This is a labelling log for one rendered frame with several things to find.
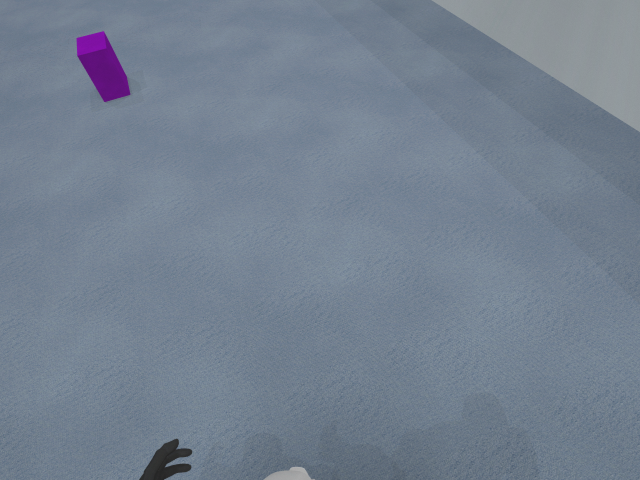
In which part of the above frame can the left robot hand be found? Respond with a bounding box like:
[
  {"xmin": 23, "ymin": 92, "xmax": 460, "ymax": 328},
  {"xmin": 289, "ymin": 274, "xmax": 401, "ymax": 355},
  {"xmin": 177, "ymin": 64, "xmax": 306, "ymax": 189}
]
[{"xmin": 139, "ymin": 439, "xmax": 192, "ymax": 480}]

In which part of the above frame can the robot left shin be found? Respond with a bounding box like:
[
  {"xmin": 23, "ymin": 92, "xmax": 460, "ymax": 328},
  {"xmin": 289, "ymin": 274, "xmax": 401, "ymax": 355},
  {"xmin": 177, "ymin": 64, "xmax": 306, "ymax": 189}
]
[{"xmin": 290, "ymin": 467, "xmax": 309, "ymax": 476}]

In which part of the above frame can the carton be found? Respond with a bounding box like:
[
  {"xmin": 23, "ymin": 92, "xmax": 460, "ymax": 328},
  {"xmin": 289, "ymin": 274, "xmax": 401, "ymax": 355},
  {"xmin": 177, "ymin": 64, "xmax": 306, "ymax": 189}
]
[{"xmin": 77, "ymin": 31, "xmax": 130, "ymax": 102}]

